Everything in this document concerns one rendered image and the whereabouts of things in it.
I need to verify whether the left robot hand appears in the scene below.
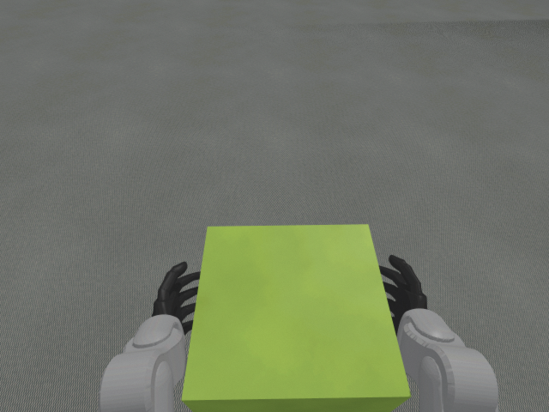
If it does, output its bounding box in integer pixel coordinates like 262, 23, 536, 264
152, 262, 201, 335

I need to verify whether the robot left forearm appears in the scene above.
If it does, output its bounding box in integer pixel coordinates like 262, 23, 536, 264
98, 314, 187, 412

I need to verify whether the robot right forearm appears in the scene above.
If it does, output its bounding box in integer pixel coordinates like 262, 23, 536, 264
397, 308, 499, 412

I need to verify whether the carton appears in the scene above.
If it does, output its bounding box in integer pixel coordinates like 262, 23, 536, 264
181, 224, 411, 412

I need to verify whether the right robot hand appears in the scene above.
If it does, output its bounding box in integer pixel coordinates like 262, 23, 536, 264
378, 255, 428, 336

